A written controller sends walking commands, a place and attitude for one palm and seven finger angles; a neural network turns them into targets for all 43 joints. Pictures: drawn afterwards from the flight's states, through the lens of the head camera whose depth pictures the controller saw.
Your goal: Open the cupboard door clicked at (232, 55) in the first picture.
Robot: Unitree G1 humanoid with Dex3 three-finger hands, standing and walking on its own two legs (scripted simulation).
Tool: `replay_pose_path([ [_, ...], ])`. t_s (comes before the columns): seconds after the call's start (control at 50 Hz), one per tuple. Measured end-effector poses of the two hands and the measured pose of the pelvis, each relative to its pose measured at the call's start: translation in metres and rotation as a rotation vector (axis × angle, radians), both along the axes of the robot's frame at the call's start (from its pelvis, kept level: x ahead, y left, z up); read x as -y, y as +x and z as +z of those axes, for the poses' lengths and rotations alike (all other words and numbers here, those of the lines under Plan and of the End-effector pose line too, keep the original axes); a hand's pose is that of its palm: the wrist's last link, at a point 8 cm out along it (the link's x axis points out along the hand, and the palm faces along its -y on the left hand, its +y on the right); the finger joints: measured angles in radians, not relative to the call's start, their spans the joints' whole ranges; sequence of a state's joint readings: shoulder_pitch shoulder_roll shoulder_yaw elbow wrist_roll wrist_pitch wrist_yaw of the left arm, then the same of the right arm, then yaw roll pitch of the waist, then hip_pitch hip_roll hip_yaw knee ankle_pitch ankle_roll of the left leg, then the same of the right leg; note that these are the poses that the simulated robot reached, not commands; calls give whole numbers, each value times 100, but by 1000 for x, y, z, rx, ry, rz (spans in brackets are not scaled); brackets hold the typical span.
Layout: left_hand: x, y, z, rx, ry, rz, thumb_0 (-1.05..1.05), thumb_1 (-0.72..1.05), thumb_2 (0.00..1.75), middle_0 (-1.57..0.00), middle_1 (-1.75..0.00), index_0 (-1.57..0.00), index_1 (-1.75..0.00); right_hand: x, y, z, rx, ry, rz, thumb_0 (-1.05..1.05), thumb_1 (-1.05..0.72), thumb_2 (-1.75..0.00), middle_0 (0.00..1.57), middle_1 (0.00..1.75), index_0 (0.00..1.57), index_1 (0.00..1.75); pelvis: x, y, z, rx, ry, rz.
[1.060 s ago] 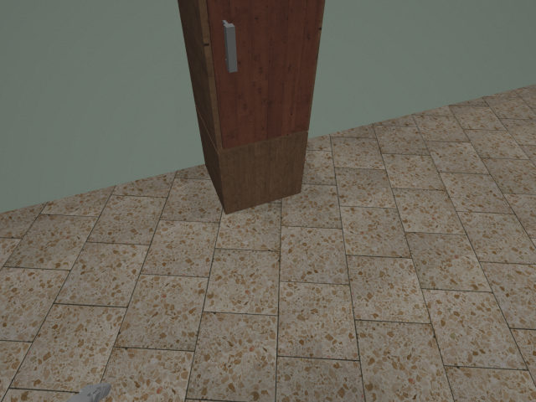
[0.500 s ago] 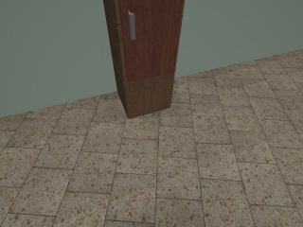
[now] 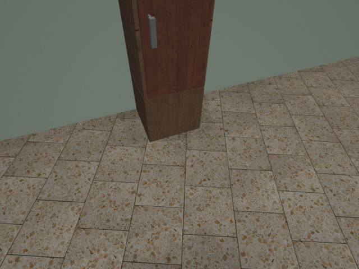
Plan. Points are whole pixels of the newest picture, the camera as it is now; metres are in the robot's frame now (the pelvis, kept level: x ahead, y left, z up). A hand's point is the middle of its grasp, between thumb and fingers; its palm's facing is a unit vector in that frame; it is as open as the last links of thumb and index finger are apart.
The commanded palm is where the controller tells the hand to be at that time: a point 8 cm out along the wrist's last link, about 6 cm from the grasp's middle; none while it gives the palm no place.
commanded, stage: look at it before walking up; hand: left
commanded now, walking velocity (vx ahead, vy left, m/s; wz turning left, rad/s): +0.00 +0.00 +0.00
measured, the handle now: (151, 31) +1.09 +0.19 +0.06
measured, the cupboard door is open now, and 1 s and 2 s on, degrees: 0 0 0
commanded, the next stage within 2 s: walk to a spot facing it in 0.38 s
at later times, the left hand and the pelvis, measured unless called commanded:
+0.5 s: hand out of the picture +0.08 +0.25 -0.16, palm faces -0.03 -0.94 -0.33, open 7.4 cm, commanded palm none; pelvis +0.01 +0.00 +0.00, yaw +0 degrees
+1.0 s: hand out of the picture +0.06 +0.16 -0.17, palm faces -0.15 -0.95 -0.26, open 7.4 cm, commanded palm none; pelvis -0.01 -0.03 -0.01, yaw -13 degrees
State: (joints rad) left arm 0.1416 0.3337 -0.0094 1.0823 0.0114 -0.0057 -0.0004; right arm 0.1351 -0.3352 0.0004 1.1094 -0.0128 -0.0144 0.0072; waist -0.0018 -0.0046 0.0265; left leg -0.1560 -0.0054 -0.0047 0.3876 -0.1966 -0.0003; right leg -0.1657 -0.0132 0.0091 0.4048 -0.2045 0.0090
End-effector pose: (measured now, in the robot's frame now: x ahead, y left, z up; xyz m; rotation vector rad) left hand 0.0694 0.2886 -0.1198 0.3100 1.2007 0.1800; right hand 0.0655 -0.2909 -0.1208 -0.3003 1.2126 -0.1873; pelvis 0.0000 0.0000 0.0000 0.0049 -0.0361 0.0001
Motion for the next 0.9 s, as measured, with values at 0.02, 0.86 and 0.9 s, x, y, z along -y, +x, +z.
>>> replay_pose_path([
  [0.02, 0, 0, 0, 0, 0, 0, 1, 91, 90, -20, -30, -21, -30, 0, 1, 0, 1, -1, 0, 0, -91, -90, 20, 30, 20, 30, 0, 0, 0, 0, 0, 0],
  [0.86, 54, 1, -26, -97, -38, -91, 1, 91, 90, -20, -30, -20, -30, -13, -31, -43, 28, 114, -178, 0, -91, -90, 20, 30, 20, 30, 20, -4, -24, -1, 35, -188],
  [0.9, 64, -2, -26, -90, -38, -102, 1, 91, 90, -20, -30, -21, -30, -9, -40, -50, 8, 125, -204, 0, -91, -90, 20, 30, 20, 30, 25, -7, -27, -6, 24, -192],
])
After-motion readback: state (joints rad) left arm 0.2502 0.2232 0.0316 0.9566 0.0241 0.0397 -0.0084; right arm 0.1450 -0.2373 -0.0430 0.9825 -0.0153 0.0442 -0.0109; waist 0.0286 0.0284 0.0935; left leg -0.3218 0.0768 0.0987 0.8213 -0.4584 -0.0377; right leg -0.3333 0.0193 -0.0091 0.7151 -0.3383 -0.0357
